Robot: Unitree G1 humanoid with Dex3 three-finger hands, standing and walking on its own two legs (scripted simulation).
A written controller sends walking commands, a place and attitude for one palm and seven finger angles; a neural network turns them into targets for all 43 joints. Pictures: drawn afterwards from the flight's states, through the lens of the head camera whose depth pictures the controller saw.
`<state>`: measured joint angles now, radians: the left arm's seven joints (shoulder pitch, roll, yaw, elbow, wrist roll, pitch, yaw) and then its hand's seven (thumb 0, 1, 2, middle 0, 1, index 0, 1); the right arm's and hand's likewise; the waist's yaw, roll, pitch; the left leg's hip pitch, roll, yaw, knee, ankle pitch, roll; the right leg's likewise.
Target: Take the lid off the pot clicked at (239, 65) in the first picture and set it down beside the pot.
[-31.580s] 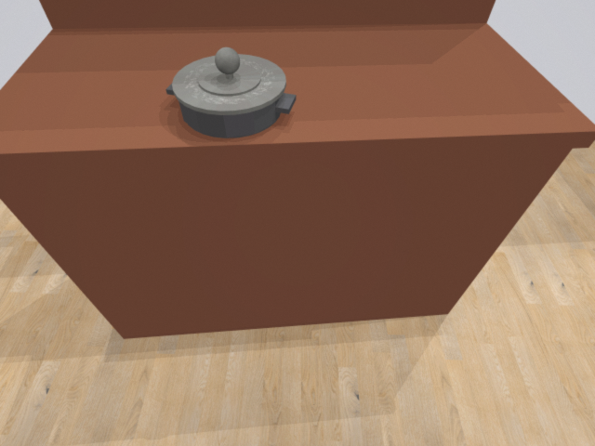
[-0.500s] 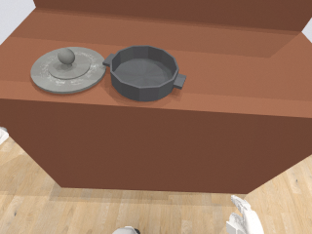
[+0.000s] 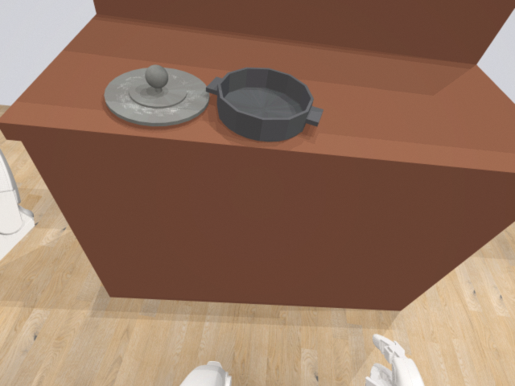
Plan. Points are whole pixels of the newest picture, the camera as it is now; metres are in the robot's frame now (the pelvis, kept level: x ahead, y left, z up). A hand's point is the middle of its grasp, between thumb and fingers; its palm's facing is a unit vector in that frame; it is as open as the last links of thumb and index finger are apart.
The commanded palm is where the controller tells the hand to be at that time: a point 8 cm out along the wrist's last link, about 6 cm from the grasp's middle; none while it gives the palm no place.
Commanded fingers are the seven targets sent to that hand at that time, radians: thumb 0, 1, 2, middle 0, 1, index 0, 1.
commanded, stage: step back with the hand held close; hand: left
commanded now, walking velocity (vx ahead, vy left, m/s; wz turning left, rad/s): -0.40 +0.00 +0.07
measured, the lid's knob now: (156, 76) +0.63 +0.27 +0.13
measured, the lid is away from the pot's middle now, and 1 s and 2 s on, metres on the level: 0.22 0.22 0.22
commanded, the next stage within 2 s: stop stepping back and stand still in 0.06 s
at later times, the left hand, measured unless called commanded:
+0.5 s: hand out of the picture -0.03 +0.34 +0.30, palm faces +0.59 -0.74 -0.33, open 7.4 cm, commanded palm -0.07 +0.37 +0.30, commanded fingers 0.00 0.90 0.90 -0.20 -0.30 -0.20 -0.30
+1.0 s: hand out of the picture -0.05 +0.44 +0.28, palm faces +0.60 -0.66 -0.45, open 7.4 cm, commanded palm none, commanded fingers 0.00 0.90 0.90 -0.20 -0.30 -0.20 -0.30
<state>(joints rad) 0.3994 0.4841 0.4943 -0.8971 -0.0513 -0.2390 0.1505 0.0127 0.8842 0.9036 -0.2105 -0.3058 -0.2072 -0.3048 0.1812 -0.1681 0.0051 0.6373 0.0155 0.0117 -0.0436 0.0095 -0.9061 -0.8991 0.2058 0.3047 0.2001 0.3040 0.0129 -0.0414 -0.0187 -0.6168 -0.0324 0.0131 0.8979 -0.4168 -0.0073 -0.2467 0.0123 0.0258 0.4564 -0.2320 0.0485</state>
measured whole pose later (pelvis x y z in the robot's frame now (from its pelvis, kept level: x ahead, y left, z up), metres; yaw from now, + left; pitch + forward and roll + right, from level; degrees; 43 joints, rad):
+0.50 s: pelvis -0.20 +0.09 -0.01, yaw +1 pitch +2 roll -5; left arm 0.24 0.59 0.55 -0.75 -0.07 -0.18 0.13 0.01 0.88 0.90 -0.22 -0.31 -0.22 -0.31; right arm 0.23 -0.16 0.01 0.69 0.03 0.05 -0.03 0.01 -0.91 -0.90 0.21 0.30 0.20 0.30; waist 0.04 -0.02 -0.12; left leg -0.70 0.01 -0.02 1.25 -0.39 -0.03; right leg -0.12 0.04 -0.15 0.47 -0.37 -0.02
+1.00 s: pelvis -0.25 +0.17 +0.00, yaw +4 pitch +4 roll -3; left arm 0.27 0.61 0.53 -0.58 -0.02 -0.20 0.14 0.00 0.89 0.90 -0.21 -0.31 -0.21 -0.30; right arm 0.30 -0.14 0.02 0.67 0.02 -0.03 -0.01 0.01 -0.90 -0.90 0.21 0.31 0.20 0.30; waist 0.00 0.00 -0.12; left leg -0.38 0.08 0.10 0.67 -0.38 0.01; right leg -0.19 -0.05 -0.11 0.45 -0.23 -0.07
